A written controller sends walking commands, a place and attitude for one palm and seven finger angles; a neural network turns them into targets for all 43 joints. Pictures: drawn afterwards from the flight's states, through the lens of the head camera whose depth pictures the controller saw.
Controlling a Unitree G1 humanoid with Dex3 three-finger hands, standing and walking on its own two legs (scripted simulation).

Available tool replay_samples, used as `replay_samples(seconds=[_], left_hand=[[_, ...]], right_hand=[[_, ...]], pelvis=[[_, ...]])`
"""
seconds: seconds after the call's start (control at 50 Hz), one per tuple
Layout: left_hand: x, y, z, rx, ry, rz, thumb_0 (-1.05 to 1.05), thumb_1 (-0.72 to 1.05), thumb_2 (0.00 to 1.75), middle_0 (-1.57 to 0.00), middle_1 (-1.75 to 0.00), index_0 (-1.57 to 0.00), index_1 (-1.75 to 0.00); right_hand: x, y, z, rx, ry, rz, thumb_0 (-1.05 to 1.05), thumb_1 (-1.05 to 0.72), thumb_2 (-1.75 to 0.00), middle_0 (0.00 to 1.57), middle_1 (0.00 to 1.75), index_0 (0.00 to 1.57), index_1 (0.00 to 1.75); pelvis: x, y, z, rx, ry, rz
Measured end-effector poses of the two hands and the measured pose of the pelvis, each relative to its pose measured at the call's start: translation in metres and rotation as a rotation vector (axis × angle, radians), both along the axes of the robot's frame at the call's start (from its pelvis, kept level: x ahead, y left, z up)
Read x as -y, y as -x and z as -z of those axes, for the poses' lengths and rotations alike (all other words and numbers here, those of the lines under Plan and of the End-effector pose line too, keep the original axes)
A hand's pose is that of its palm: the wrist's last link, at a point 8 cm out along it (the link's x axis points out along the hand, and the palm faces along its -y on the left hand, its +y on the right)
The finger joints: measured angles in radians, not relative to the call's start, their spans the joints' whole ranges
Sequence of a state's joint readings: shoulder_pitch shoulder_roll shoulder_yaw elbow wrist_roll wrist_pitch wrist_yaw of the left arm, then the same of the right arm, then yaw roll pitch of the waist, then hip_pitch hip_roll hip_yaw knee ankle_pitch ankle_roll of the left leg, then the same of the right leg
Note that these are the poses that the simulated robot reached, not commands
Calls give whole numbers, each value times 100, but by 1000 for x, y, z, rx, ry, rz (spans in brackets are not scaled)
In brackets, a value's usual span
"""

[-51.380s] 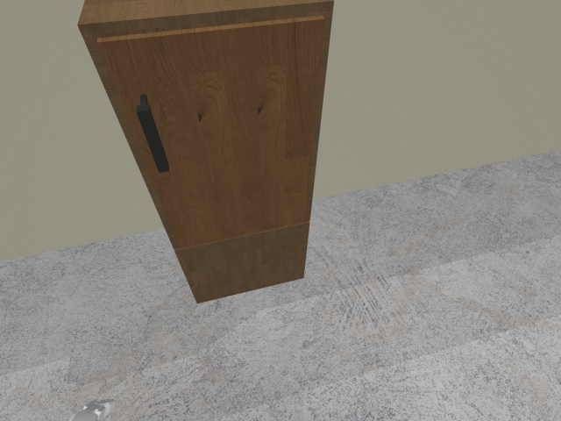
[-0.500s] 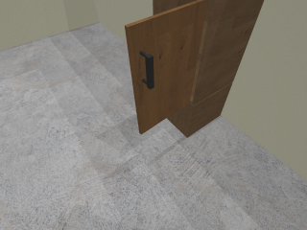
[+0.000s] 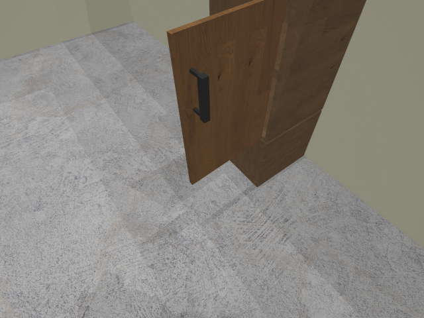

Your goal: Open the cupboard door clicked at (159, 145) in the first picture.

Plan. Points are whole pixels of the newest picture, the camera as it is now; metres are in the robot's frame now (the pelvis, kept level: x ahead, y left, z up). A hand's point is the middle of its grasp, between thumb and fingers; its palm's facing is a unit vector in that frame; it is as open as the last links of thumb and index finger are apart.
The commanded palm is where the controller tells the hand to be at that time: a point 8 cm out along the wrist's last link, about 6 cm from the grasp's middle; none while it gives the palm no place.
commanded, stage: look to check the result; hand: left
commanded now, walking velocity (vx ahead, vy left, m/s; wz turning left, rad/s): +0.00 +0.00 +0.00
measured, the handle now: (199, 96) +0.64 +0.07 +0.05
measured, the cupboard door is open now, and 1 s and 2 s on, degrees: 93 93 93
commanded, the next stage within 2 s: stand and wait in 0.24 s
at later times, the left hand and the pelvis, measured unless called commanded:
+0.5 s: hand out of the picture +0.10 +0.23 -0.15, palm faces -0.03 -0.94 -0.34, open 7.4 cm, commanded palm none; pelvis +0.01 -0.01 +0.00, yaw +0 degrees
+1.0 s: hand out of the picture +0.09 +0.23 -0.15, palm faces -0.03 -0.94 -0.33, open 7.4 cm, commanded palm none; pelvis +0.01 -0.01 +0.00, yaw +0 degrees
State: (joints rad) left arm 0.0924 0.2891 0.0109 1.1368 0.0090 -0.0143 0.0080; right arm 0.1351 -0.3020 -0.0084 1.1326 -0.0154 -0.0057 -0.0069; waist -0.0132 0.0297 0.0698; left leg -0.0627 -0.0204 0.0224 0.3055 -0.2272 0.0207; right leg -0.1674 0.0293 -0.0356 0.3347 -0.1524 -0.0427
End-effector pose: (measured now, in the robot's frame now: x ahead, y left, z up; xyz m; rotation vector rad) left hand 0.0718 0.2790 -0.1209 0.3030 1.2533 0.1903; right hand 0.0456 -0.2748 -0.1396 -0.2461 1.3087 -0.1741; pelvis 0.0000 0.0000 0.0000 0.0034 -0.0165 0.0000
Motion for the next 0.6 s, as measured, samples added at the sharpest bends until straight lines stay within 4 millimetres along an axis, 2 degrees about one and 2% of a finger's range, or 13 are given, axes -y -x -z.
replay_samples(seconds=[0.3,0.6], left_hand=[[2,-20,-4,33,-10,8,1,91,90,-20,-30,-20,-30],[6,-27,-5,43,-12,20,1,91,90,-20,-30,-20,-30]], right_hand=[[12,-28,-5,40,16,-19,0,-91,-90,20,30,20,30],[22,-23,-7,29,28,-11,0,-91,-90,20,30,20,30]], pelvis=[[6,-10,-1,-3,2,-4],[11,-13,-1,0,2,-1]])
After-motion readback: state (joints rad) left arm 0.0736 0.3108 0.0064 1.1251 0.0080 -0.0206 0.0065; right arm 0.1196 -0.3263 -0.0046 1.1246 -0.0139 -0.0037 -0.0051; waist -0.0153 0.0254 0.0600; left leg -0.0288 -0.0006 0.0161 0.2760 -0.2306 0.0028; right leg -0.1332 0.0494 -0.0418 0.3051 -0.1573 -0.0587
